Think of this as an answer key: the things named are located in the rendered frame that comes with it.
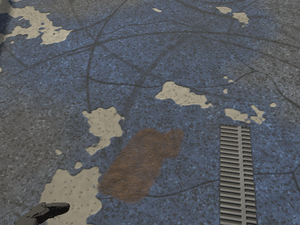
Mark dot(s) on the left robot hand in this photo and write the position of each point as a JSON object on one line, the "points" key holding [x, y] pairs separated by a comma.
{"points": [[41, 212]]}

